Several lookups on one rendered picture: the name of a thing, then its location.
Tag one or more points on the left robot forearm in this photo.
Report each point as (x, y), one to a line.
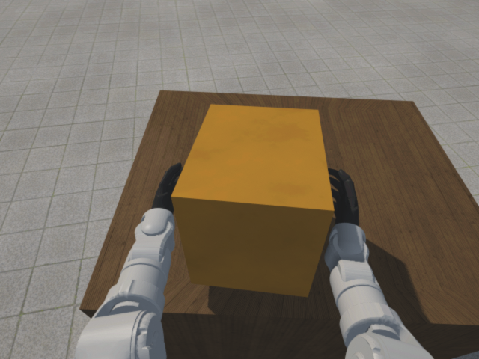
(145, 272)

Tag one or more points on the right robot upper arm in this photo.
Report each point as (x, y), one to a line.
(370, 345)

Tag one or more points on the pedestal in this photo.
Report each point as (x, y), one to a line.
(420, 221)

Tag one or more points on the right robot forearm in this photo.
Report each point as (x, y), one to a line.
(358, 296)

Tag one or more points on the right robot hand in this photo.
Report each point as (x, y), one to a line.
(346, 205)

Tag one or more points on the carton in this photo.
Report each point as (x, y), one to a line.
(253, 202)

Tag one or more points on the left robot hand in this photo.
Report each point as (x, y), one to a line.
(163, 194)

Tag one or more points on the left robot upper arm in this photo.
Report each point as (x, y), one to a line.
(133, 335)

